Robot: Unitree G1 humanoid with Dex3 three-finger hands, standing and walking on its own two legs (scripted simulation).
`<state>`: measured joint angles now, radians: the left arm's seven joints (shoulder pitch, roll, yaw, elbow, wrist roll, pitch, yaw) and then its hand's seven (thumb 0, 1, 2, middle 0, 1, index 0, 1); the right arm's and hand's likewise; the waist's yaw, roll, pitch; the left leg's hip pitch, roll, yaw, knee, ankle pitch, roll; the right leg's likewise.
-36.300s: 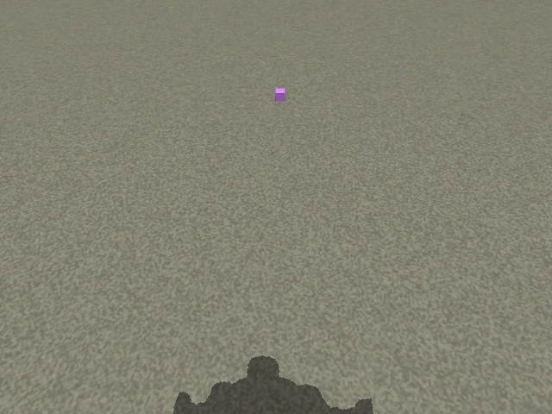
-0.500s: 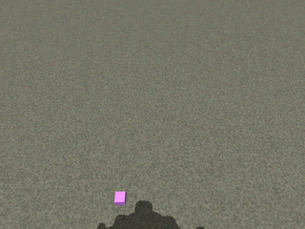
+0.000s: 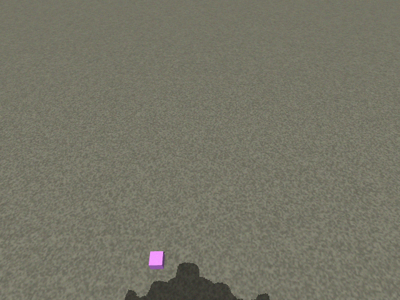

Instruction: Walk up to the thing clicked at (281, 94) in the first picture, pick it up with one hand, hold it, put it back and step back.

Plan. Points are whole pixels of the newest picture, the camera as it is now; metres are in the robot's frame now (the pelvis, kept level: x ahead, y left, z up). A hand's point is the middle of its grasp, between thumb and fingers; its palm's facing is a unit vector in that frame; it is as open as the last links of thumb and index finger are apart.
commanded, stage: stand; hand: left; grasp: from above
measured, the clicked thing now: (157, 260) +0.41 +0.25 -0.75
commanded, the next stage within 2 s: step back in 0.52 s
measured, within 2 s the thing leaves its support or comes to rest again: neither
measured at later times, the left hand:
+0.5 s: hand out of the picture +0.06 +0.24 -0.16, palm faces +0.00 -0.94 -0.33, open 7.4 cm
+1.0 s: hand out of the picture +0.07 +0.30 -0.18, palm faces -0.04 -0.93 -0.37, open 7.4 cm
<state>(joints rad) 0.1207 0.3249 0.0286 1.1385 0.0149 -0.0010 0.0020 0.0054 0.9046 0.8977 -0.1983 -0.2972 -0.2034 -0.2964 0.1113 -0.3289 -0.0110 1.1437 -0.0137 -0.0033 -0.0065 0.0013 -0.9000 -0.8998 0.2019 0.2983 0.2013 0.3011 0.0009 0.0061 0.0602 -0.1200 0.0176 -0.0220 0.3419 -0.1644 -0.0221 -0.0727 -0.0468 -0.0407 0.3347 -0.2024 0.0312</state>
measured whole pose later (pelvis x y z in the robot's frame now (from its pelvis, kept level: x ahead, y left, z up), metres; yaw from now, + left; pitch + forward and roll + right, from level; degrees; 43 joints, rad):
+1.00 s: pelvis -0.07 +0.04 -0.02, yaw +0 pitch -1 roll -1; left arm 0.03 0.41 0.06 0.89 0.00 0.06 0.03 0.00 0.91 0.90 -0.20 -0.30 -0.20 -0.30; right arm 0.14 -0.36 -0.05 0.92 -0.02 0.04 0.00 0.00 -0.90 -0.90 0.20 0.30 0.20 0.30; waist -0.03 -0.05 0.20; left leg -0.33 -0.02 0.00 0.62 -0.28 0.05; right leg -0.47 0.10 0.14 1.15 -0.53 -0.02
